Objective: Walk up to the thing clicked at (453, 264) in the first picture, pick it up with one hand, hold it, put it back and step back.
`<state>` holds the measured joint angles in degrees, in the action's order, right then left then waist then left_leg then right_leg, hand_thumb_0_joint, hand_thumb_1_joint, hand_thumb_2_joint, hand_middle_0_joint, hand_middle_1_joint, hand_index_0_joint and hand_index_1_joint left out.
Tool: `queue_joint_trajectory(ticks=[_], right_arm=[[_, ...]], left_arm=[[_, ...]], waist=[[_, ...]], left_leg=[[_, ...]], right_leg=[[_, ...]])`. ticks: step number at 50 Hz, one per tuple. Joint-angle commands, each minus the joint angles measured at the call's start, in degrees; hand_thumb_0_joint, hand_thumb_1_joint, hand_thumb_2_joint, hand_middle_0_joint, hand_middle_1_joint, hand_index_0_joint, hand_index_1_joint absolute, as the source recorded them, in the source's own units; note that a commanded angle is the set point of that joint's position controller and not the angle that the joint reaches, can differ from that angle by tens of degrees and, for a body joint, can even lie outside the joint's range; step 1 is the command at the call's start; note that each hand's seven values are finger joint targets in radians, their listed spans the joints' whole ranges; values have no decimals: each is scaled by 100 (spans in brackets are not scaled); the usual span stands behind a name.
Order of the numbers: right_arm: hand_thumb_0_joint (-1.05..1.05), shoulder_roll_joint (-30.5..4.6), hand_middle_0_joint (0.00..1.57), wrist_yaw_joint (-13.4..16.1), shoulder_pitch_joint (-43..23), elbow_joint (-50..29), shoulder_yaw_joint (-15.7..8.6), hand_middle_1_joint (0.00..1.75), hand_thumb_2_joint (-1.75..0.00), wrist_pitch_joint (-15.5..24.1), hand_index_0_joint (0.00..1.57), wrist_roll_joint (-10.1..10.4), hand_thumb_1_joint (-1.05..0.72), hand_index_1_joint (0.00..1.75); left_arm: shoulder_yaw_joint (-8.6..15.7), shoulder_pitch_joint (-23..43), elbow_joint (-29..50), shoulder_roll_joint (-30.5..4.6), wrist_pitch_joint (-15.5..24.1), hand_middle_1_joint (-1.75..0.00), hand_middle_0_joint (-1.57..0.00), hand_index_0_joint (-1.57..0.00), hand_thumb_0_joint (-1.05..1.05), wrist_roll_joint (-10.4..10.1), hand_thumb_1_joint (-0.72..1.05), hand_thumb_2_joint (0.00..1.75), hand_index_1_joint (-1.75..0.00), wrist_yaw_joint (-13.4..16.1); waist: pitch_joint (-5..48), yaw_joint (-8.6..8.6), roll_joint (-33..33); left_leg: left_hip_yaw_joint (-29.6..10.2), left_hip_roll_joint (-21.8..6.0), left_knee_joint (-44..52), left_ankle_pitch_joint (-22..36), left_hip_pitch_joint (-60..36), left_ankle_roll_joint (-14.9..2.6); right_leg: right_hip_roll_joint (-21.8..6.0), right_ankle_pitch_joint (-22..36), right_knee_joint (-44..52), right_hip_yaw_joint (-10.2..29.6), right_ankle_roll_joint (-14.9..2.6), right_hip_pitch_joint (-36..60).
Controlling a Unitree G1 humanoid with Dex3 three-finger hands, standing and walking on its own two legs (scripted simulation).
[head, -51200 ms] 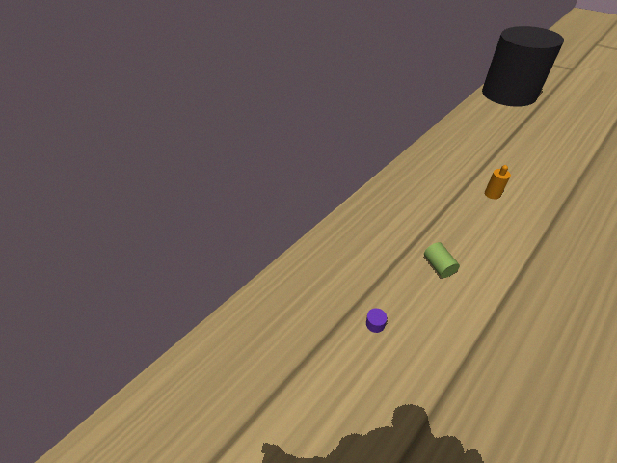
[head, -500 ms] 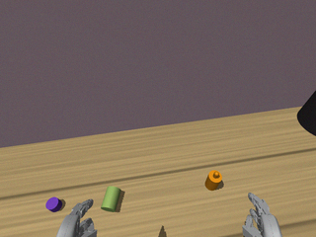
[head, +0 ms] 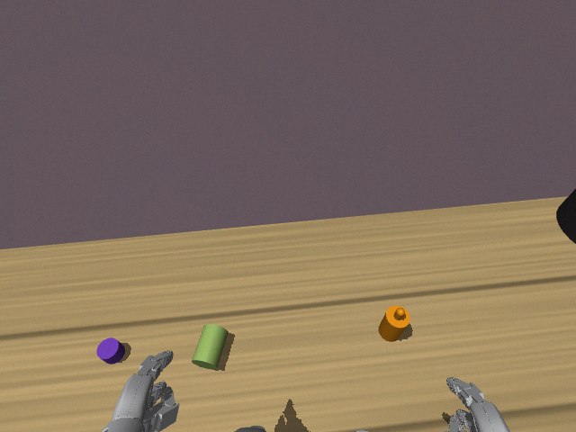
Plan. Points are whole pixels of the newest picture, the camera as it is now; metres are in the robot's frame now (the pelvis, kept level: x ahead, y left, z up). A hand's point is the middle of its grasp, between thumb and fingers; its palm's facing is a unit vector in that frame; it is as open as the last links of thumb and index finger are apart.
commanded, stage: stand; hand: left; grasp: from above
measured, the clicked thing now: (210, 346) +0.45 +0.32 -0.69
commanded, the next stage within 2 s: none
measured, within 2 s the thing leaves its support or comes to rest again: neither
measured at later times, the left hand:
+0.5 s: hand out of the picture +0.06 +0.24 -0.12, palm faces +0.03 -0.95 -0.32, open 7.4 cm
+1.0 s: hand out of the picture +0.04 +0.24 -0.11, palm faces +0.02 -0.94 -0.34, open 7.4 cm
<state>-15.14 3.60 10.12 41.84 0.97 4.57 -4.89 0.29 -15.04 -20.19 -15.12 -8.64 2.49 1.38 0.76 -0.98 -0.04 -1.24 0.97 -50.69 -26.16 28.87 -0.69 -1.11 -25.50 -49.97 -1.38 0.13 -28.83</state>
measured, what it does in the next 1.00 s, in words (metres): rises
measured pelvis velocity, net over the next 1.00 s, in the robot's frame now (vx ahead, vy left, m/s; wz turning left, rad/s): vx -0.01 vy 0.00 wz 0.00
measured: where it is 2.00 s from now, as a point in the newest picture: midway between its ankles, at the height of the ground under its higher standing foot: outside the picture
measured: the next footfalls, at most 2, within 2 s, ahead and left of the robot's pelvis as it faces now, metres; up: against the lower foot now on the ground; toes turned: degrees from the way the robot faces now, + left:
none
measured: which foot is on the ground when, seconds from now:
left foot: down 0.00-1.00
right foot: down 0.00-1.00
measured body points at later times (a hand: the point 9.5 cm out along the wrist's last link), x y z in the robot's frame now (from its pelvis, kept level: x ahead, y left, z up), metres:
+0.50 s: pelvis +0.00 +0.01 +0.04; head +0.01 +0.01 +0.49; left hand +0.06 +0.29 -0.09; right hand +0.08 -0.26 -0.10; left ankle +0.00 +0.11 -0.70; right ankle +0.00 -0.12 -0.70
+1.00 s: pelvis -0.01 +0.00 +0.05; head +0.00 -0.01 +0.50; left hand +0.04 +0.29 -0.08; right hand +0.06 -0.29 -0.09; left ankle +0.00 +0.11 -0.70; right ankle +0.00 -0.12 -0.70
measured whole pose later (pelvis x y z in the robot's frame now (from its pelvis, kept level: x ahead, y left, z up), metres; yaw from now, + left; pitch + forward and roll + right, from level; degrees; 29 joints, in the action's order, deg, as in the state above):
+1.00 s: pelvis -0.01 +0.00 +0.05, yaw +0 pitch -4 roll +0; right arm -18.2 0.7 8.0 65.1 -1.7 0.0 -1.3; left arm 1.4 -8.6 -65.8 -17.2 0.5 1.5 0.9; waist -3.7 -0.8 -1.2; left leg -1.4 1.4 -19.2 -10.2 5.5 -0.6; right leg -1.5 -10.3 -19.8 -1.6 0.8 -6.0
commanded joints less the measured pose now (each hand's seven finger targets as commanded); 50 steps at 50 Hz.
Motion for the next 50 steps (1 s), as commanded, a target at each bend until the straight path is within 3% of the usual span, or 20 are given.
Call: queue_joint_trajectory(ticks=[1,4,7,10,15,23,31,35,38,44,46,50], right_arm=[[0,-969,20,-214,-242,-209,-548,30,-90,29,20,180,-90,30],[0,-916,20,-260,-295,76,-588,30,-90,-80,20,191,-90,30],[0,-969,20,-261,-312,324,-618,30,-90,-148,20,174,-90,30],[0,-1024,20,-265,-277,572,-620,30,-90,-193,20,198,-90,30],[0,-1098,20,-203,-217,1012,-606,30,-90,-223,20,253,-90,30],[0,-1195,20,-152,-250,1508,-577,30,-90,-289,20,323,-90,30],[0,-1245,20,-186,-367,1740,-556,30,-90,-327,20,318,-90,30],[0,-1305,20,-202,-457,1801,-547,30,-90,-302,20,336,-90,30],[0,-1245,20,-221,-483,1835,-524,30,-90,-310,20,336,-90,30],[0,-1325,20,-242,-479,1935,-499,30,-90,-318,20,343,-90,30],[0,-1318,20,-246,-503,1945,-487,30,-90,-313,20,349,-90,30],[0,-1349,20,-237,-466,2003,-453,30,-90,-312,20,360,-90,30]], left_arm=[[520,211,-492,-949,681,-30,-20,-20,0,39,90,90,-30,71],[484,444,-1146,-931,794,-30,-20,-20,0,13,90,90,-30,92],[474,560,-1644,-965,903,-30,-20,-20,0,41,90,90,-30,85],[456,581,-2099,-973,973,-30,-20,-20,0,12,90,90,-30,81],[421,559,-2771,-1028,1025,-30,-20,-20,0,-55,90,90,-30,115],[361,624,-3516,-1081,986,-30,-20,-20,0,-90,90,90,-30,153],[366,754,-3917,-1184,964,-30,-20,-20,0,-76,90,90,-30,92],[344,774,-4016,-1181,999,-30,-20,-20,0,-82,90,90,-30,76],[342,810,-4096,-1250,1005,-30,-20,-20,0,-71,90,90,-30,78],[323,866,-4190,-1294,1012,-30,-20,-20,0,-93,90,90,-30,59],[323,894,-4199,-1326,1033,-30,-20,-20,0,-102,90,90,-30,58],[313,898,-4260,-1354,1032,-30,-20,-20,0,-108,90,90,-30,54]], waist=[[762,-87,150],[582,-82,136],[394,-24,76],[213,-12,-39],[173,8,-25],[56,-6,-19],[-412,9,-54],[-239,-10,-73],[-348,1,100],[-299,25,7],[-149,21,107],[-180,43,19]], left_leg=[[-362,-279,1282,2136,-895,-242],[-448,-283,1608,1394,-966,-246],[-514,-339,1931,1239,-1190,-239],[-639,-407,2271,1256,-1147,-226],[-643,-482,2505,2493,-1743,-162],[-662,-594,3021,2765,-2171,-121],[-750,-596,3652,1297,-1820,-87],[-734,-620,3633,1633,-1969,-99],[-713,-601,3666,1500,-2032,-66],[-673,-598,3651,1437,-1969,-66],[-649,-630,3585,1730,-2112,-82],[-621,-641,3560,1788,-2159,-72]], right_leg=[[-341,1808,1131,602,-289,1108],[-427,1256,1557,647,-234,1236],[-417,1033,1881,620,-223,1250],[-408,1180,2114,550,-195,1562],[-490,2185,2358,505,-180,1902],[-504,2198,2799,422,-80,2279],[-473,1566,3132,449,-53,2269],[-540,1785,3216,492,-58,2393],[-525,1481,3313,472,-44,2201],[-548,1459,3415,515,-47,2279],[-590,1631,3426,544,-64,2340],[-600,1761,3452,571,-76,2312]])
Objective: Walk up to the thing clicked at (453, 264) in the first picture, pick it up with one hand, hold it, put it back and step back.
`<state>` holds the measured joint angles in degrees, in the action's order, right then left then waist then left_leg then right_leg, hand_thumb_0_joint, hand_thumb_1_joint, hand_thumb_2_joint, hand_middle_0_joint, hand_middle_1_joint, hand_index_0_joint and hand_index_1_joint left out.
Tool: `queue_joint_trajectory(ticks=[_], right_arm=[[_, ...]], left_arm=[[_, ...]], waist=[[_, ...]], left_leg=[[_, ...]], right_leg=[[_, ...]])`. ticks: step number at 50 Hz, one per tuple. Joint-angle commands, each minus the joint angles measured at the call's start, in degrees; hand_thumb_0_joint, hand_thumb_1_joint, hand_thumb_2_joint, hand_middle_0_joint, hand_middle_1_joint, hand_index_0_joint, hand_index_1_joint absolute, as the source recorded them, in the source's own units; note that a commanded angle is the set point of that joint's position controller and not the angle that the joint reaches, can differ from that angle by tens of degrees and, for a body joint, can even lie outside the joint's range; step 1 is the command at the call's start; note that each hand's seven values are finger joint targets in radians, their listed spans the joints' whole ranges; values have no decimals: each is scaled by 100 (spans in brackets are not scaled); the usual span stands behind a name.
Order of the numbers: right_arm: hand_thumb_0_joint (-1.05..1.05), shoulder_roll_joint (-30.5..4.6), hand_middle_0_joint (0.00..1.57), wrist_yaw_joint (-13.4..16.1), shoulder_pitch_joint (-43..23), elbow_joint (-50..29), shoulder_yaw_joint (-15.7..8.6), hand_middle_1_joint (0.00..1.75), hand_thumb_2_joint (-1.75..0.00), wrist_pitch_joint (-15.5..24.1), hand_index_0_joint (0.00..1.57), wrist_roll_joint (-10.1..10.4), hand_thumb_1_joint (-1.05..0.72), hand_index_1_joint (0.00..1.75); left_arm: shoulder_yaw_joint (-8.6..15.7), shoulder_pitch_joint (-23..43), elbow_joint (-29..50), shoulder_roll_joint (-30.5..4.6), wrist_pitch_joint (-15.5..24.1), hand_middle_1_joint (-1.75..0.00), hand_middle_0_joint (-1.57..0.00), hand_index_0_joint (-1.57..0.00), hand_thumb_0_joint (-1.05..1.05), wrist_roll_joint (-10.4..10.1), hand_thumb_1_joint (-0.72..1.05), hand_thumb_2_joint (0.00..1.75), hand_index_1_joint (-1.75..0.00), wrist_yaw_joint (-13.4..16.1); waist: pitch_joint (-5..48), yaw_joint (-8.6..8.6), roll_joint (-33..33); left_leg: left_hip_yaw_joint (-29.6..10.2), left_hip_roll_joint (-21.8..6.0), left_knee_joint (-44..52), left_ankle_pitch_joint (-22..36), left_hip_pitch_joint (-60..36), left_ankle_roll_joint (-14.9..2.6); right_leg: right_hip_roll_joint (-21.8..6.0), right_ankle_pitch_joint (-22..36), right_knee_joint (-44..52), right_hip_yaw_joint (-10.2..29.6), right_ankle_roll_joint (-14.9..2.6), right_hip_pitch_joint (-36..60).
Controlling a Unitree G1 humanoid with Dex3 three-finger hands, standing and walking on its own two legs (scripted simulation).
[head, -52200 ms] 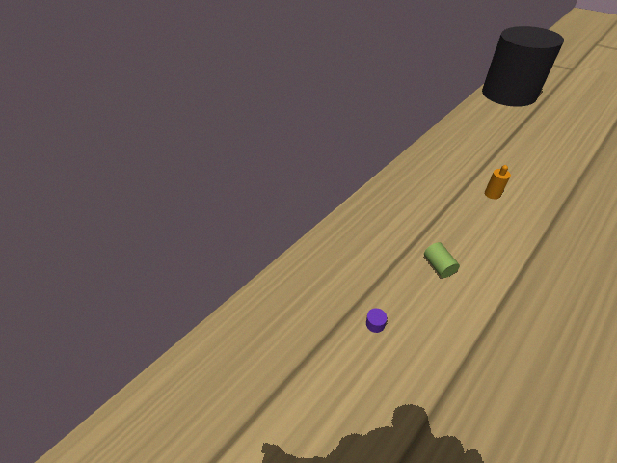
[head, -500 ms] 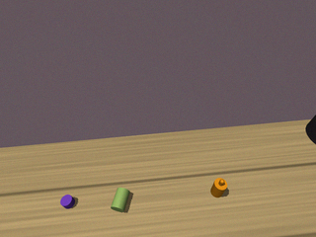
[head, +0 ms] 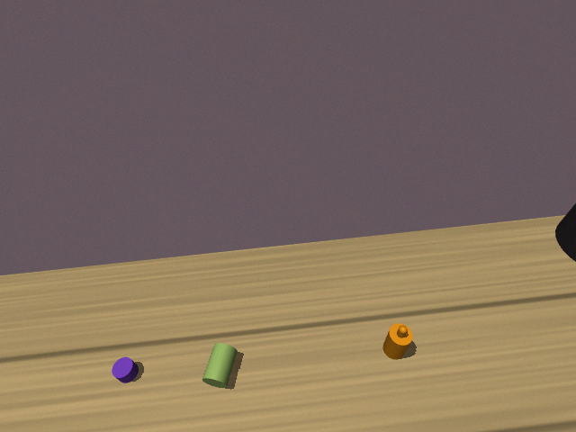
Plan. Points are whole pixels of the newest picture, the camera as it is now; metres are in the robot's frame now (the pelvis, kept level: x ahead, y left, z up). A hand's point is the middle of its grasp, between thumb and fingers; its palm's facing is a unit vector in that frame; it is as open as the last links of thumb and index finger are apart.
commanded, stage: stand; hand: left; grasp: from above
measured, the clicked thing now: (220, 365) +0.46 +0.32 -0.74
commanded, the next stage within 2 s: step back in 1.40 s
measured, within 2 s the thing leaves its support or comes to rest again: neither
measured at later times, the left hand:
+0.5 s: hand out of the picture +0.09 +0.23 -0.16, palm faces +0.00 -0.94 -0.34, open 7.4 cm
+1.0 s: hand out of the picture +0.10 +0.24 -0.15, palm faces +0.00 -0.94 -0.34, open 7.4 cm
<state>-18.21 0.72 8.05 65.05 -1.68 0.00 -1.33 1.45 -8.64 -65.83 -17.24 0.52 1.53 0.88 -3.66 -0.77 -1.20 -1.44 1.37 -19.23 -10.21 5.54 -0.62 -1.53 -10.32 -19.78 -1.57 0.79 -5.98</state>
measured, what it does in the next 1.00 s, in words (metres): stands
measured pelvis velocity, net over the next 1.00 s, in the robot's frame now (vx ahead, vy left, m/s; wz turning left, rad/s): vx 0.02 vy -0.01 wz -0.01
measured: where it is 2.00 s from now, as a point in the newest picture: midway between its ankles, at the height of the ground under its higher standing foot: outside the picture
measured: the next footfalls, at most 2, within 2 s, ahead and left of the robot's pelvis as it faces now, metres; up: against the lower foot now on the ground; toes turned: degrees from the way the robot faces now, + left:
none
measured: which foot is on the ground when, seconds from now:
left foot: down 0.00-1.00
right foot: down 0.00-1.00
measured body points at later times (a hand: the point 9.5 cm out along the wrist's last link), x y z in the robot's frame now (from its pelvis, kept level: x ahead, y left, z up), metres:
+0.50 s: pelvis +0.02 -0.01 +0.00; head +0.03 -0.02 +0.45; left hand +0.09 +0.28 -0.13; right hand +0.08 -0.30 -0.14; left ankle +0.01 +0.11 -0.75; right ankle +0.01 -0.13 -0.75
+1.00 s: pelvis +0.02 -0.01 +0.00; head +0.02 -0.02 +0.45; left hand +0.10 +0.28 -0.13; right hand +0.09 -0.31 -0.14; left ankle +0.01 +0.11 -0.75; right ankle +0.01 -0.13 -0.75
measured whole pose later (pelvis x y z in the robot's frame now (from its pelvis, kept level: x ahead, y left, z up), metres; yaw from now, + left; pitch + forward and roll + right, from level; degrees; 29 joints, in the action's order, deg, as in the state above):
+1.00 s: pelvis +0.02 -0.01 +0.00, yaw -1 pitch -2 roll +0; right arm -19.4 0.8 6.2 65.3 -0.4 0.7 -0.9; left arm 1.4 -5.1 -65.9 -18.1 0.8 0.7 0.3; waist -2.8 -0.1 -0.9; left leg -1.0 0.2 -17.2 -10.7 4.0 0.2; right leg -0.3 -10.5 -17.6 -1.1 0.0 -4.7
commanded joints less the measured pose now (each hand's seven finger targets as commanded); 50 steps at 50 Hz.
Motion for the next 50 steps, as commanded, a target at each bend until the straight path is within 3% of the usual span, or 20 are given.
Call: queue_joint_trajectory(ticks=[1,3,8,11,14,20,23,30,35,41,50], right_arm=[[0,-1027,20,53,-231,-296,-166,30,-90,142,20,-1,-90,30],[0,-1067,20,60,-244,-286,-165,30,-90,150,20,9,-90,30],[0,-1093,20,62,-267,-262,-141,30,-90,131,20,13,-90,30],[0,-1067,20,65,-237,-246,-117,30,-90,137,20,19,-90,30],[0,-1121,20,72,-243,-258,-116,30,-90,168,20,35,-90,30],[0,-1177,20,92,-275,-242,-93,30,-90,183,20,33,-90,30],[0,-1138,20,80,-302,-258,-86,30,-90,173,20,42,-90,30],[0,-1204,20,82,-304,-262,-99,30,-90,194,20,46,-90,30],[0,-1177,20,75,-342,-262,-91,30,-90,184,20,40,-90,30],[0,-1223,20,81,-357,-271,-108,30,-90,189,20,46,-90,30],[0,-1245,20,53,-402,-281,-98,30,-90,189,20,50,-90,30]], left_arm=[[205,299,307,-1168,121,-30,-20,-20,0,-28,90,90,-30,105],[195,281,281,-1142,120,-30,-20,-20,0,-37,90,90,-30,105],[195,313,242,-1172,112,-30,-20,-20,0,-30,90,90,-30,90],[205,356,220,-1189,113,-30,-20,-20,0,-46,90,90,-30,77],[194,310,208,-1154,132,-30,-20,-20,0,-64,90,90,-30,76],[212,490,256,-1200,115,-30,-20,-20,0,-66,90,90,-30,66],[208,504,231,-1202,108,-30,-20,-20,0,-64,90,90,-30,64],[215,526,260,-1233,130,-30,-20,-20,0,-86,90,90,-30,59],[219,591,277,-1262,123,-30,-20,-20,0,-88,90,90,-30,62],[222,594,301,-1293,137,-30,-20,-20,0,-90,90,90,-30,62],[199,548,308,-1258,129,-30,-20,-20,0,-92,90,90,-30,32]], waist=[[260,23,94],[317,14,127],[240,17,157],[226,32,106],[474,18,122],[502,30,67],[410,45,178],[674,47,170],[530,66,195],[660,74,152],[434,47,61]], left_leg=[[-583,-676,420,263,262,-80],[-579,-696,412,465,156,-80],[-571,-708,397,250,211,-79],[-557,-696,429,281,270,-66],[-527,-756,311,937,37,-89],[-511,-792,355,1091,64,-61],[-525,-791,379,1001,54,-37],[-476,-835,305,1459,-183,-49],[-457,-824,369,1251,-69,-33],[-448,-857,326,1424,-174,-52],[-451,-837,464,876,13,-63]], right_leg=[[-572,377,421,593,-138,122],[-572,449,421,597,-146,124],[-548,208,488,604,-139,38],[-554,371,455,614,-154,113],[-587,946,404,607,-158,270],[-573,1048,373,575,-158,346],[-550,831,410,550,-134,234],[-592,1357,343,553,-171,367],[-581,1188,373,550,-160,329],[-609,1475,332,568,-182,396],[-584,902,482,619,-174,226]])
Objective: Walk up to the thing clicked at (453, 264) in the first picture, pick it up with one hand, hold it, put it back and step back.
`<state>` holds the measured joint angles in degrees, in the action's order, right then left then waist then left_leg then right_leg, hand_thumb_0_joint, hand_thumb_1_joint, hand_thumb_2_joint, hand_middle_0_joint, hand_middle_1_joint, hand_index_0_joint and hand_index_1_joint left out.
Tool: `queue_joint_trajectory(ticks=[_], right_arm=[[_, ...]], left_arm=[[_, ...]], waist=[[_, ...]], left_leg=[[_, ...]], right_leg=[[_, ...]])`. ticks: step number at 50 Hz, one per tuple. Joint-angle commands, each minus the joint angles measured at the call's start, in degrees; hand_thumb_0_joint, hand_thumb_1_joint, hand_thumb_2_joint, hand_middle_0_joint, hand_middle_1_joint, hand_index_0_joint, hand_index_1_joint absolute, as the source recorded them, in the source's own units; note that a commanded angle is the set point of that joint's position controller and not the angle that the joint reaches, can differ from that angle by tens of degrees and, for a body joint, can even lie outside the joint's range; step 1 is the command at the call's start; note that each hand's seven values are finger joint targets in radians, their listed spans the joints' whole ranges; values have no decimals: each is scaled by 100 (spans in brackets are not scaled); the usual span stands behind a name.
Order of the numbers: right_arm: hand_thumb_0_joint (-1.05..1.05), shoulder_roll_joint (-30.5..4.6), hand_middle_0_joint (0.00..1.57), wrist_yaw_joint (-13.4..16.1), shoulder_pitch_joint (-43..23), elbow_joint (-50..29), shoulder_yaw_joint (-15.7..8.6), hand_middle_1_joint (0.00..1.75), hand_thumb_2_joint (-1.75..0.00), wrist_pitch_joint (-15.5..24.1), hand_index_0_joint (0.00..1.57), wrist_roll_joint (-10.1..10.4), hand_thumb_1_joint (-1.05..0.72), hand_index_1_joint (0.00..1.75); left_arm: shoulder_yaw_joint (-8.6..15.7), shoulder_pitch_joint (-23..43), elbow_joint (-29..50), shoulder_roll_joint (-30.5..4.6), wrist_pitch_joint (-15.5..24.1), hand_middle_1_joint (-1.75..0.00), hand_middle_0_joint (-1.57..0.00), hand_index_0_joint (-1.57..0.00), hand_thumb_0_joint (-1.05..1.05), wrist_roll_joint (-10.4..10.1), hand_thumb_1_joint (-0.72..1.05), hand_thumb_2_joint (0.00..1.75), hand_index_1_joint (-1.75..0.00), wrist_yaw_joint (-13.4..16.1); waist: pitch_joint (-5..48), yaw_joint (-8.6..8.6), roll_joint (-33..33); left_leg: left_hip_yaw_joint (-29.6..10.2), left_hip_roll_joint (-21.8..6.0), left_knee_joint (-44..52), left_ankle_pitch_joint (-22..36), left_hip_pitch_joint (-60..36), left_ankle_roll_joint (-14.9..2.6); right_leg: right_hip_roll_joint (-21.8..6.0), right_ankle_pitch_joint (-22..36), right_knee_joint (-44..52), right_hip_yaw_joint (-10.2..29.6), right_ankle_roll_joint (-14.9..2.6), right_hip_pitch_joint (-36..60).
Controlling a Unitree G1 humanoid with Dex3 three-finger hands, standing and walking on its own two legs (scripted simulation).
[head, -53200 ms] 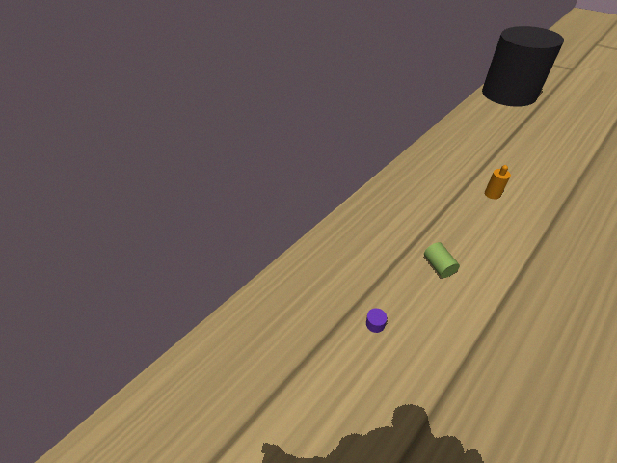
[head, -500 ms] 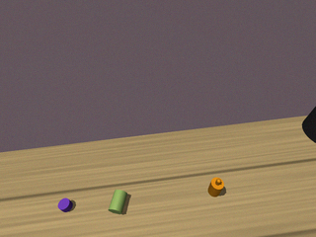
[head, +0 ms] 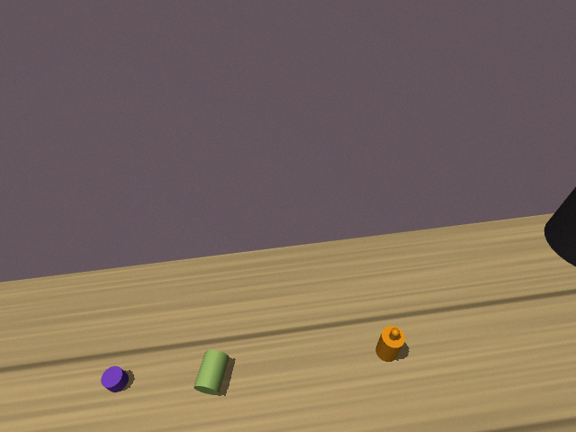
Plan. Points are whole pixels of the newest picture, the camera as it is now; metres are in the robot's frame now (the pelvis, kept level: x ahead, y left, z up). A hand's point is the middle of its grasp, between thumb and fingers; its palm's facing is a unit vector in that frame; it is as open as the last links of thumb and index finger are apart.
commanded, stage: stand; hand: left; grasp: from above
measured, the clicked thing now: (212, 371) +0.44 +0.33 -0.74
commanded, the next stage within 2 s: step back in 0.40 s
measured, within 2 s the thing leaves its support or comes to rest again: neither
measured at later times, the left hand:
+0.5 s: hand out of the picture +0.07 +0.26 -0.16, palm faces -0.01 -0.94 -0.35, open 7.4 cm
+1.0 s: hand out of the picture +0.03 +0.30 -0.18, palm faces -0.13 -0.92 -0.36, open 7.4 cm
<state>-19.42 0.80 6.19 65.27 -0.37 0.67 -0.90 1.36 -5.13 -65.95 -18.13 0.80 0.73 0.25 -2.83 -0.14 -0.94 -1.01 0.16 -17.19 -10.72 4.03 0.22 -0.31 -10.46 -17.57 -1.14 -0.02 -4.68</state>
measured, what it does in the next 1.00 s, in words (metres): walks backwards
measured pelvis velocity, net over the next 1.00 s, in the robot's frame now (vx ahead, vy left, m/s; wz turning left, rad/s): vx -0.11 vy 0.05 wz -0.07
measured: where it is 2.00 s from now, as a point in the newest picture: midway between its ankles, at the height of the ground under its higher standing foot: outside the picture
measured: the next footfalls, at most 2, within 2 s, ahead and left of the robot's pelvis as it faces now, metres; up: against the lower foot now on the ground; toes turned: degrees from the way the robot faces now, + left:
right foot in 1.14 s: -0.14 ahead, -0.09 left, +0.00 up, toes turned -2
left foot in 1.54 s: -0.24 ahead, +0.15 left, +0.00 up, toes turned -5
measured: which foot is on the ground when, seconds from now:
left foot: down 0.00-1.00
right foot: down 0.00-0.72, up 0.74-1.00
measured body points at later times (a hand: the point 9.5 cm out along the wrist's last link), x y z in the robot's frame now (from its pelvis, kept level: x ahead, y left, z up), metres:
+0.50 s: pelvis -0.02 +0.00 +0.00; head +0.02 -0.01 +0.44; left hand +0.07 +0.30 -0.13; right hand +0.06 -0.30 -0.14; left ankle -0.01 +0.12 -0.75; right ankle -0.01 -0.12 -0.75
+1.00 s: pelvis -0.11 +0.05 -0.02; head -0.02 +0.06 +0.42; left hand +0.04 +0.34 -0.15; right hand -0.05 -0.27 -0.13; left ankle -0.07 +0.13 -0.75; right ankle -0.16 -0.10 -0.68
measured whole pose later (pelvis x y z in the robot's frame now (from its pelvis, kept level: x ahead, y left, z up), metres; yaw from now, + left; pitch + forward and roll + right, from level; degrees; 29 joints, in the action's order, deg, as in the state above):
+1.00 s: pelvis -0.11 +0.05 -0.02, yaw -4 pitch -1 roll -1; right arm -20.2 1.2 7.8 50.7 -2.6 -1.0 -1.2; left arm 3.3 -4.9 -49.4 -22.7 -3.3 1.0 0.8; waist -12.7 1.2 2.2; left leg 1.8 1.0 -33.0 -14.8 17.3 -3.1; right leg 6.1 -28.7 -62.1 9.6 0.8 -23.2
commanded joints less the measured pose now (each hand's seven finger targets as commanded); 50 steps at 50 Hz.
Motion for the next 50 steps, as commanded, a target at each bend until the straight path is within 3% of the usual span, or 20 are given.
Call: queue_joint_trajectory(ticks=[1,14,19,20,23,27,30,31,32,33,34,35,36,37,38,40,42,44,48,50], right_arm=[[0,-1108,20,49,-187,-300,-224,30,-90,129,20,0,-90,30],[0,-1153,20,6,-118,-268,-219,30,-90,126,20,2,-90,30],[0,-1148,20,20,-74,-273,-194,30,-90,155,20,5,-90,30],[0,-1454,20,-14,-350,-478,-317,30,-90,32,20,58,-90,30],[0,-1333,20,-26,-126,-675,-333,30,-90,-58,20,124,-90,30],[0,-1330,20,-54,-21,-900,-419,30,-90,-182,20,115,-90,30],[0,-1270,20,-98,340,-1006,-491,30,-90,-285,20,46,-90,30],[0,-1262,20,-127,468,-1037,-505,30,-90,-296,20,49,-90,30],[0,-1258,20,-143,573,-1043,-524,30,-90,-284,20,69,-90,30],[0,-1278,20,-140,662,-1050,-545,30,-90,-252,20,62,-90,30],[0,-1419,20,-120,496,-1144,-565,30,-90,-211,20,56,-90,30],[0,-1754,20,-101,341,-1272,-657,30,-90,-176,20,-12,-90,30],[0,-1961,20,-72,427,-1295,-706,30,-90,-130,20,-69,-90,30],[0,-1934,20,-35,467,-1311,-720,30,-90,-102,20,-104,-90,30],[0,-1966,20,-11,395,-1410,-718,30,-90,-92,20,-107,-90,30],[0,-1834,20,57,50,-1592,-704,30,-90,-96,20,-100,-90,30],[0,-1678,20,94,-204,-1733,-646,30,-90,-64,20,-101,-90,30],[0,-1574,20,116,-27,-1816,-630,30,-90,-44,20,-60,-90,30],[0,-1562,20,155,492,-1793,-670,30,-90,-30,20,-18,-90,30],[0,-1617,20,153,599,-1844,-691,30,-90,-48,20,-30,-90,30]], left_arm=[[220,203,341,-1222,106,-30,-20,-20,0,-2,90,90,-30,94],[189,146,298,-1233,116,-30,-20,-20,0,-10,90,90,-30,69],[177,132,341,-1259,129,-30,-20,-20,0,-29,90,90,-30,76],[365,54,575,-1708,69,-30,-20,-20,0,-141,90,90,-30,83],[398,-76,828,-1668,23,-30,-20,-20,0,-142,90,90,-30,126],[456,61,1222,-1842,-47,-30,-20,-20,0,-78,90,90,-30,119],[499,396,1565,-1981,-101,-30,-20,-20,0,28,90,90,-30,125],[496,498,1666,-1952,-121,-30,-20,-20,0,54,90,90,-30,115],[485,613,1743,-1929,-141,-30,-20,-20,0,58,90,90,-30,107],[467,692,1793,-1866,-167,-30,-20,-20,0,48,90,90,-30,104],[436,530,1824,-1699,-206,-30,-20,-20,0,7,90,90,-30,102],[375,540,1908,-1487,-244,-30,-20,-20,0,-42,90,90,-30,126],[376,507,1924,-1348,-293,-30,-20,-20,0,-24,90,90,-30,174],[368,210,1891,-1372,-353,-30,-20,-20,0,0,90,90,-30,212],[347,122,1903,-1318,-356,-30,-20,-20,0,-11,90,90,-30,225],[389,195,1845,-1411,-371,-30,-20,-20,0,-23,90,90,-30,247],[427,-207,1798,-1486,-385,-30,-20,-20,0,-63,90,90,-30,214],[489,-286,1857,-1498,-358,-30,-20,-20,0,9,90,90,-30,198],[519,-80,2115,-1455,-289,-30,-20,-20,0,45,90,90,-30,153],[526,-101,2182,-1432,-264,-30,-20,-20,0,40,90,90,-30,150]], waist=[[407,-7,76],[327,7,203],[425,8,163],[-200,-1,211],[312,60,250],[851,87,714],[787,172,1228],[797,237,1230],[797,301,1226],[771,358,1048],[692,288,376],[541,297,-457],[454,307,-1089],[467,199,-575],[432,198,-710],[313,168,-696],[366,-96,-697],[537,-25,-585],[652,256,-512],[769,336,-567]], left_leg=[[-489,-727,257,961,100,-153],[-532,-708,339,486,219,-163],[-518,-720,261,1040,113,-123],[-558,-617,-379,1731,485,-216],[-371,-516,-861,1851,470,-247],[-85,-96,-1893,712,508,-215],[-150,162,-2908,-1465,653,-237],[-209,137,-2910,-1640,640,-291],[-211,105,-2724,-1376,540,-331],[-228,-12,-2313,-373,461,-353],[-588,-405,-1475,1224,620,-477],[-1508,-1127,-692,2487,619,-730],[-2363,-1774,-426,3419,224,-1118],[-2102,-1935,-596,3904,318,-1324],[-2084,-1940,-690,4427,255,-1319],[-1742,-1570,-726,3821,516,-1024],[-1258,-1274,-892,3352,341,-977],[-1271,-1334,-990,3279,-25,-1177],[-1299,-1371,-1075,3115,-702,-1195],[-1390,-1545,-1223,3220,-947,-1432]], right_leg=[[-710,961,236,589,-118,107],[-691,567,264,610,-108,17],[-720,1024,171,615,-115,73],[-665,2153,-254,792,-148,-466],[-762,2551,-527,792,-383,-249],[-1353,2389,-433,1422,-939,-475],[-1913,2247,-471,1768,-1399,-1038],[-1871,2100,-595,1638,-1359,-1146],[-1727,2038,-792,1435,-1236,-1230],[-1452,1844,-1126,1191,-1025,-1301],[-842,1424,-1763,793,-688,-1175],[92,478,-2701,430,-249,-1538],[703,-2182,-3535,593,-180,-2234],[659,-2662,-4256,1000,-167,-2228],[713,-2703,-4620,1134,-169,-2372],[739,-2316,-4934,1474,-199,-2397],[743,-1793,-5182,1395,-134,-2466],[737,-1769,-5281,1281,-13,-2463],[579,-1840,-4285,1094,140,-2531],[421,-1959,-3709,961,153,-2466]])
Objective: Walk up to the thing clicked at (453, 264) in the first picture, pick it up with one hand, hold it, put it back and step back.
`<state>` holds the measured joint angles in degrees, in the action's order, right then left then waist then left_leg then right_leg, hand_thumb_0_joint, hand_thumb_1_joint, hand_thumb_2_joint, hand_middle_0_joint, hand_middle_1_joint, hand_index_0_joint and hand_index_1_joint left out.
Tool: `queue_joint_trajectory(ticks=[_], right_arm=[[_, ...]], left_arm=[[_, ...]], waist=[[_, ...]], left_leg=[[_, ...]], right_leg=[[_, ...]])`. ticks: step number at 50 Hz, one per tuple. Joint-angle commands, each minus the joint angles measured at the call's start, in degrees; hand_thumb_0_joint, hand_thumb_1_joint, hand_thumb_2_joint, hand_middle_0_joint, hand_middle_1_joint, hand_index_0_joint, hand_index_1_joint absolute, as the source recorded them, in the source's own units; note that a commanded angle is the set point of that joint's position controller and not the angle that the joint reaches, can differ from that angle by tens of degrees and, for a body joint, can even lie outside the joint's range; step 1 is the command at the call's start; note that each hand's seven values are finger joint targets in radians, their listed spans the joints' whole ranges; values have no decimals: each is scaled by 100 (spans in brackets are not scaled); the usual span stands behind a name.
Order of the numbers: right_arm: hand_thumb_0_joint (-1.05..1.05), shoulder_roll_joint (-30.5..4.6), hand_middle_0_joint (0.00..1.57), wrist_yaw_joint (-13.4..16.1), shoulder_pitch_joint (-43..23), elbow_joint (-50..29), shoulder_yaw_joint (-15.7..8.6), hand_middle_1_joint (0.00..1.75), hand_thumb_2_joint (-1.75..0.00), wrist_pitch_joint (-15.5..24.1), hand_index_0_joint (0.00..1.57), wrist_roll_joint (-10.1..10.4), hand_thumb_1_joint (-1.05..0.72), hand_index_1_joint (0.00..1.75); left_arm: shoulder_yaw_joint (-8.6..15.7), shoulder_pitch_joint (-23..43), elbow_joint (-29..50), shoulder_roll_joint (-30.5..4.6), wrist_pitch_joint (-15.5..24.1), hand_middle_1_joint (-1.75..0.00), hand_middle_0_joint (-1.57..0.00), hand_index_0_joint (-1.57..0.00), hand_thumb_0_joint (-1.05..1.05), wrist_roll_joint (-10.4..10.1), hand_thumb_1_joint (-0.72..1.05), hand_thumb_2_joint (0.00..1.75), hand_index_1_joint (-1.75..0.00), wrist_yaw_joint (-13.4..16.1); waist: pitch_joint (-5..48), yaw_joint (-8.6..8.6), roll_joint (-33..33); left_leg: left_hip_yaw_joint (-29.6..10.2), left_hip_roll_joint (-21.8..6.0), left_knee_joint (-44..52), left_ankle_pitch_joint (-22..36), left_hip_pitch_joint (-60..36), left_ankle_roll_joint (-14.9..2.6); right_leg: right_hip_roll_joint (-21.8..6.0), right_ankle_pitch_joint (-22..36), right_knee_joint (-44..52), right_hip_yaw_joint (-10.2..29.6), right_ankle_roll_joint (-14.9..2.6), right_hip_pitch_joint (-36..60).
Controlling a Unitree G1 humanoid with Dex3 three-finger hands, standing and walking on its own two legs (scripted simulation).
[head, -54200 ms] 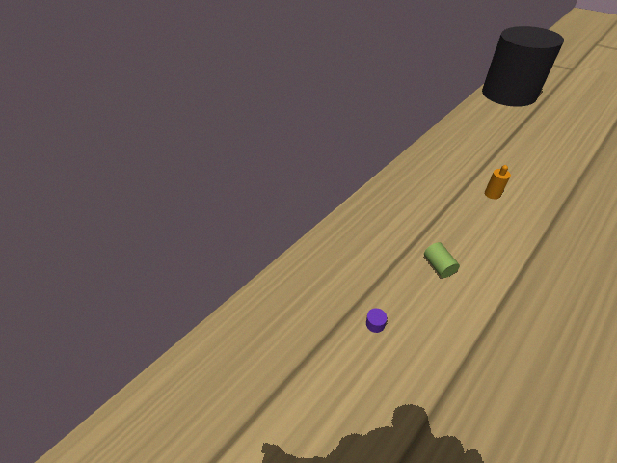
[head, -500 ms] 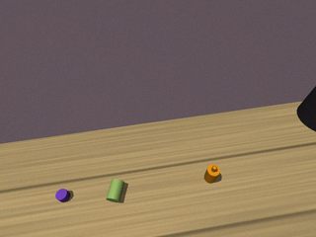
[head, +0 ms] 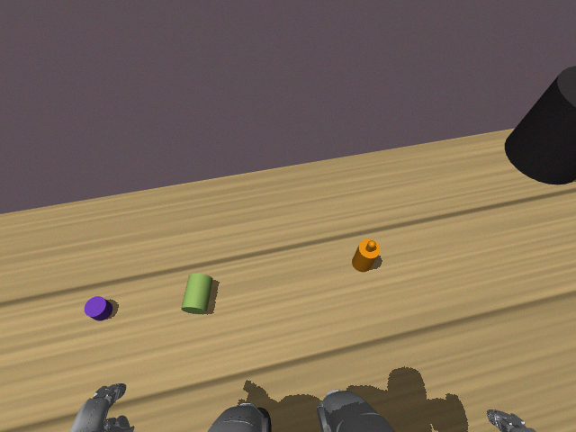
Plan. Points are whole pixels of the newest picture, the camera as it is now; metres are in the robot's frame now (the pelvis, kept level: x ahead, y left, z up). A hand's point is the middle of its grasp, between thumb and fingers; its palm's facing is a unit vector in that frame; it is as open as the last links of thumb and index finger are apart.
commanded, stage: step back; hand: left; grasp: from above
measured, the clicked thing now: (197, 293) +0.52 +0.33 -0.72
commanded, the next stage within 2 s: none
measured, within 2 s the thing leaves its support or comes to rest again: neither
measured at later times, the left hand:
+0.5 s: hand out of the picture +0.00 +0.24 -0.13, palm faces +0.00 -0.91 -0.41, open 7.4 cm
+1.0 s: hand out of the picture -0.24 +0.22 -0.16, palm faces -0.05 -0.91 -0.41, open 7.4 cm
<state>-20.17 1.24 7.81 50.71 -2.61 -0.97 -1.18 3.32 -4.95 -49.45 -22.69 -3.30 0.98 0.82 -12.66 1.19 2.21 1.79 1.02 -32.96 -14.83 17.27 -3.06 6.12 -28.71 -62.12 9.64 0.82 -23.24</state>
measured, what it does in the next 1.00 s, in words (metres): walks backwards: right foot, then left foot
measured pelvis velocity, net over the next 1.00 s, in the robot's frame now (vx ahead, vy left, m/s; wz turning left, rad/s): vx -0.32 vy -0.05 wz -0.03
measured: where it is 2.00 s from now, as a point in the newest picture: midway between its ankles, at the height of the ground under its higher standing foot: outside the picture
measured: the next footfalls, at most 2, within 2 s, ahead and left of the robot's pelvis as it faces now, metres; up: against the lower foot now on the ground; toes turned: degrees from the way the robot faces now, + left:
right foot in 0.14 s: -0.02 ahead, -0.13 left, +0.00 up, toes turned +2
left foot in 0.54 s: -0.14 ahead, +0.09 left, +0.00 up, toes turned +0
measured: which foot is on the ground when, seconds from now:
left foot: down 0.00-0.18, up 0.20-0.52, down 0.54-0.98, up 1.00-1.00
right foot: up 0.00-0.12, down 0.14-0.56, up 0.58-0.92, down 0.94-1.00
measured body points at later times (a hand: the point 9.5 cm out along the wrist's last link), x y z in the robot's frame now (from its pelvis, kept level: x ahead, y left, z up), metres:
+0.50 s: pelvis -0.14 -0.02 -0.01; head -0.07 -0.03 +0.44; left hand +0.00 +0.29 -0.10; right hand -0.05 -0.35 -0.13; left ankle -0.18 +0.10 -0.71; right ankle -0.06 -0.13 -0.73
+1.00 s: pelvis -0.32 -0.05 -0.02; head -0.26 -0.07 +0.43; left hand -0.24 +0.26 -0.13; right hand -0.17 -0.37 -0.13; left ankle -0.18 +0.09 -0.73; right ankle -0.33 -0.18 -0.73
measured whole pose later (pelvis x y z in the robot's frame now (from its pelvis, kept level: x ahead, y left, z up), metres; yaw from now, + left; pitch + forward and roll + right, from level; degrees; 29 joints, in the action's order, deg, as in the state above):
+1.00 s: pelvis -0.32 -0.05 -0.02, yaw -2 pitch -4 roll -2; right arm -24.0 0.9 3.9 46.1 -3.2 -3.0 -0.9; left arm 4.4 -11.8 -49.8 -20.5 -2.6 2.1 -0.7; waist -12.2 -0.7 -4.9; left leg -3.8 -4.2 -40.7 -14.4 26.5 0.3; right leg 3.5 -22.2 -38.5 1.1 -0.3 -12.1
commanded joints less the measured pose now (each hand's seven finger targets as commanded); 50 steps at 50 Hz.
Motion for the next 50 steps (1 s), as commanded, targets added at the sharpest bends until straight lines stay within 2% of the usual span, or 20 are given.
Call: queue_joint_trajectory(ticks=[1,4,7,8,9,10,14,19,22,26,27,28,29,30,33,40,44,47,49,50], right_arm=[[0,-1559,20,105,465,-406,-464,30,-90,106,20,-9,-90,30],[0,-1648,20,57,146,-522,-446,30,-90,58,20,2,-90,30],[0,-1494,20,21,-236,-574,-377,30,-90,-19,20,103,-90,30],[0,-1327,20,4,-265,-662,-315,30,-90,-15,20,166,-90,30],[0,-1134,20,45,-362,-669,-276,30,-90,-56,20,152,-90,30],[0,-1277,20,107,-258,-559,-359,30,-90,-105,20,93,-90,30],[0,-1285,20,73,333,-223,-298,30,-90,-88,20,158,-90,30],[0,-1245,20,108,193,-366,-212,30,-90,-28,20,140,-90,30],[0,-1198,20,100,399,-393,-231,30,-90,17,20,87,-90,30],[0,-1223,20,32,852,-170,-342,30,-90,67,20,-19,-90,30],[0,-1484,20,24,754,-249,-420,30,-90,80,20,-105,-90,30],[0,-1991,20,-10,498,-356,-510,30,-90,74,20,-175,-90,30],[0,-2261,20,-43,364,-458,-561,30,-90,63,20,-129,-90,30],[0,-2250,20,6,41,-525,-581,30,-90,110,20,-105,-90,30],[0,-1548,20,35,-506,-636,-343,30,-90,152,20,-164,-90,30],[0,-1490,20,68,369,-625,-439,30,-90,118,20,-17,-90,30],[0,-1687,20,30,45,-782,-481,30,-90,1,20,-66,-90,30],[0,-1644,20,-4,-310,-875,-429,30,-90,-132,20,35,-90,30],[0,-1098,20,20,-269,-1018,-309,30,-90,-138,20,74,-90,30],[0,-1354,20,122,-426,-962,-429,30,-90,-171,20,44,-90,30]], left_arm=[[336,-135,553,-949,162,-30,-20,-20,0,17,90,90,-30,86],[370,-514,428,-922,195,-30,-20,-20,0,26,90,90,-30,43],[434,-1067,174,-999,258,-30,-20,-20,0,111,90,90,-30,52],[542,-948,286,-1421,291,-30,-20,-20,0,169,90,90,-30,50],[589,-625,417,-1716,254,-30,-20,-20,0,62,90,90,-30,14],[596,-296,654,-1905,284,-30,-20,-20,0,140,90,90,-30,36],[491,262,874,-1158,279,-30,-20,-20,0,84,90,90,-30,83],[444,-481,900,-982,213,-30,-20,-20,0,118,90,90,-30,96],[475,-506,963,-1098,161,-30,-20,-20,0,108,90,90,-30,111],[404,-275,1044,-1188,39,-30,-20,-20,0,-2,90,90,-30,36],[353,-348,1087,-1043,21,-30,-20,-20,0,-10,90,90,-30,15],[324,-300,1116,-834,42,-30,-20,-20,0,-20,90,90,-30,18],[464,124,1135,-1096,36,-30,-20,-20,0,63,90,90,-30,113],[497,181,1073,-1156,32,-30,-20,-20,0,97,90,90,-30,135],[480,-575,733,-1008,11,-30,-20,-20,0,-64,90,90,-30,43],[439,-535,787,-890,122,-30,-20,-20,0,50,90,90,-30,32],[419,-895,537,-887,150,-30,-20,-20,0,39,90,90,-30,1],[474,-1607,147,-961,201,-30,-20,-20,0,87,90,90,-30,-22],[677,-1224,407,-1776,214,-30,-20,-20,0,178,90,90,-30,-58],[743,-689,657,-2279,202,-30,-20,-20,0,215,90,90,-30,-32]], waist=[[1824,215,-947],[1902,21,-1107],[1973,-302,-582],[1837,-276,426],[1388,-375,1260],[1113,-380,1355],[936,40,582],[1346,-385,700],[1766,-341,1053],[1819,-72,688],[1808,-96,65],[1589,-106,-1292],[1308,178,-1403],[1025,138,-1484],[927,-458,-813],[1565,86,-1094],[1779,-23,-1548],[1847,-378,-1173],[1290,-347,1101],[904,-591,1684]], left_leg=[[-1674,-1667,263,3696,-2321,-1120],[-1446,-1512,167,3130,-1583,-910],[-1128,-1129,-371,1717,-351,-358],[-809,-426,-1066,654,591,8],[-356,496,-2175,-1845,920,273],[-896,416,-3292,-2322,547,359],[-1126,727,-3746,-1391,834,362],[-826,509,-2478,-1537,1186,529],[-640,82,-1043,-1577,739,442],[-331,56,1075,508,-694,192],[-1318,-622,1188,560,-1106,-59],[-2770,-1791,1464,1242,-1300,-579],[-3104,-2471,1549,1393,-59,-1309],[-3357,-2687,1741,1252,618,-1558],[-1453,-1338,1269,1983,11,-740],[-1429,-1549,572,2876,-1932,-1146],[-1375,-1554,427,2401,-1243,-939],[-1121,-1162,-12,1134,-198,-438],[-602,411,-1684,-1565,1608,234],[-988,339,-3115,-2109,970,370]], right_leg=[[-333,-151,1143,-211,49,-487],[-456,197,2240,-579,-69,409],[-706,2266,3830,-310,-334,1727],[-1510,3018,3814,1030,-752,1927],[-2448,3265,4220,1856,-1572,1151],[-2953,3410,4324,2475,-2038,208],[-1722,3797,3913,461,-1223,671],[-1712,3892,3652,437,-1344,2071],[-1982,4194,3425,657,-1362,2511],[-1520,3165,2911,257,-745,1488],[-1170,2239,2508,93,-464,635],[-249,329,1475,-542,-208,-563],[-83,-929,277,-250,-86,-242],[-138,-766,-695,174,-113,5],[167,180,-1206,333,-187,-425],[-178,-189,359,-104,200,-620],[-515,94,2196,-663,62,490],[-449,1560,3876,-798,-220,1602],[-2144,607,4513,1799,-929,1209],[-3138,560,4990,2717,-1822,-528]])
